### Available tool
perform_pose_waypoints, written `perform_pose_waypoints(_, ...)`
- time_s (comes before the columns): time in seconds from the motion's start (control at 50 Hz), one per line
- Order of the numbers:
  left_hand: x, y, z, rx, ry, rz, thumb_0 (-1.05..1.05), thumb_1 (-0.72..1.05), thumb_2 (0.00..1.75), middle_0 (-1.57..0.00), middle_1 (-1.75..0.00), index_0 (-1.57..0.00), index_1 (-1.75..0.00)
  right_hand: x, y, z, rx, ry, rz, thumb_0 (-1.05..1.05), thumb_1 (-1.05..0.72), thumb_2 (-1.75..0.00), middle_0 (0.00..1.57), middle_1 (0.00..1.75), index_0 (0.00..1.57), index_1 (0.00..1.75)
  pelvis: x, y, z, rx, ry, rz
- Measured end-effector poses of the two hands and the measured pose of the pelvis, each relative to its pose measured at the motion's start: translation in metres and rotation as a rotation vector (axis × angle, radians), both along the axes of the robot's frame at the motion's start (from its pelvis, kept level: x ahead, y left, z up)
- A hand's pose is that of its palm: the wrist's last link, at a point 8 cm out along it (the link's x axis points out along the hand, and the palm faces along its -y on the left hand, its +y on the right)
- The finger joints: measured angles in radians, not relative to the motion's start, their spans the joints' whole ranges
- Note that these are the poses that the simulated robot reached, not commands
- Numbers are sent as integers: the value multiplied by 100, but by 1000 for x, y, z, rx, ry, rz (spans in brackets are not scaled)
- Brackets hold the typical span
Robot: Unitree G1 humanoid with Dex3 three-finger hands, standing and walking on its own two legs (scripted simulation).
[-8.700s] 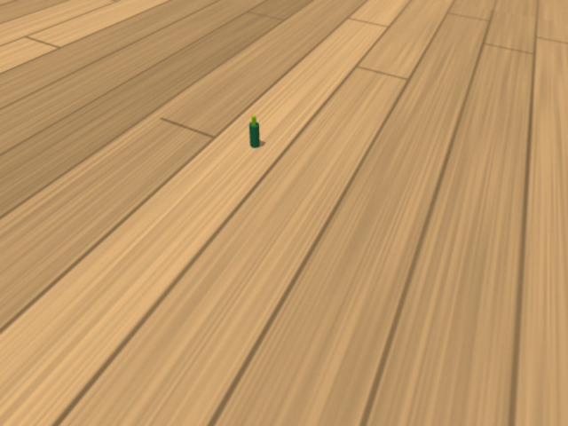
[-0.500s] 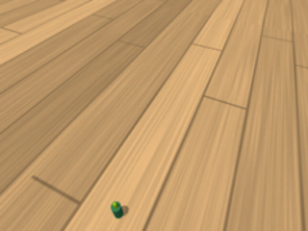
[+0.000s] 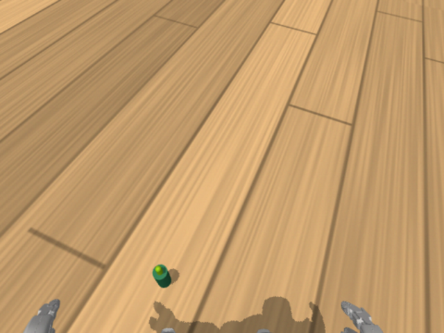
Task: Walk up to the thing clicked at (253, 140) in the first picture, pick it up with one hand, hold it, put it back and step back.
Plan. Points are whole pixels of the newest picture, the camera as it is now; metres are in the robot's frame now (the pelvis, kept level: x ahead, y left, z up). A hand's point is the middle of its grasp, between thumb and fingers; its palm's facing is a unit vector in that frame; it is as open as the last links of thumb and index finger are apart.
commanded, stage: go down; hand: left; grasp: from the side
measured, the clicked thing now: (161, 274) +0.38 +0.19 -0.63
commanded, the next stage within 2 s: none
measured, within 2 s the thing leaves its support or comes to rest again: neither
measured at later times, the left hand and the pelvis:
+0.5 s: hand out of the picture +0.14 +0.27 -0.15, palm faces +0.07 -0.95 -0.31, open 17.5 cm; pelvis +0.00 +0.00 -0.04, yaw +1 degrees
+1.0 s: hand (75, 302) +0.23 +0.32 -0.24, palm faces +0.10 -0.97 -0.21, open 17.4 cm; pelvis -0.05 +0.00 -0.15, yaw -1 degrees
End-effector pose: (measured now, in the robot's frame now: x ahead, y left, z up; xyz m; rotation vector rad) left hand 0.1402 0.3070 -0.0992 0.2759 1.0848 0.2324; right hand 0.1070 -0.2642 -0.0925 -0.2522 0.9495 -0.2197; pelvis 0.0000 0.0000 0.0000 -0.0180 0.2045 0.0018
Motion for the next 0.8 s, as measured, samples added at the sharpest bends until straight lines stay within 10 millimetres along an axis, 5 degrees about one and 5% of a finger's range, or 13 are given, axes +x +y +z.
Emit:
perform_pose_waypoints(0.36, -8, 9, -14, -12, -26, 13, -1, -58, 4, -10, -8, -9, -9, 57, 19, -9, -35, -187, 80, 1, -85, -88, 21, 30, 20, 30, 2, 1, -33, -24, 77, 20)
perform_pose_waypoints(0.64, -16, 16, -29, -28, -78, 7, -1, -55, 5, -9, -7, -8, -7, 46, 23, -30, -44, -181, 95, 2, -90, -90, 21, 30, 20, 30, -9, 3, -54, -36, 118, 23)
perform_pose_waypoints(0.8, 5, 38, -66, -57, -198, 6, -1, -57, 6, -8, -8, -8, -8, 34, 14, -65, -72, -160, 130, 1, -91, -90, 21, 30, 20, 30, -25, 2, -88, -32, 191, 15)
